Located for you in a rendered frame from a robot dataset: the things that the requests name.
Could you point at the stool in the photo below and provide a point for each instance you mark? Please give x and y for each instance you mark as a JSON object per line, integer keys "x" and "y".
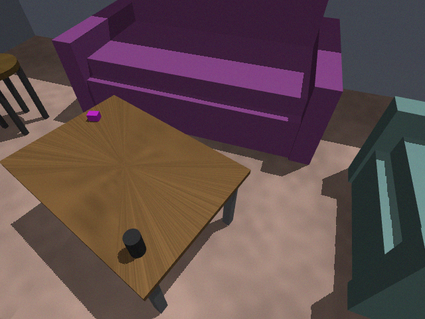
{"x": 9, "y": 65}

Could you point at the armchair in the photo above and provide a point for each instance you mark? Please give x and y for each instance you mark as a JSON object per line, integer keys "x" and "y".
{"x": 388, "y": 216}

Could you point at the coffee table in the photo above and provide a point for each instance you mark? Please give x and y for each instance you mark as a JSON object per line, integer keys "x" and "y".
{"x": 130, "y": 170}

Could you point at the sofa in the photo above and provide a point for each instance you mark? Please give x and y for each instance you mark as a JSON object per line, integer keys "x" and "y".
{"x": 259, "y": 74}

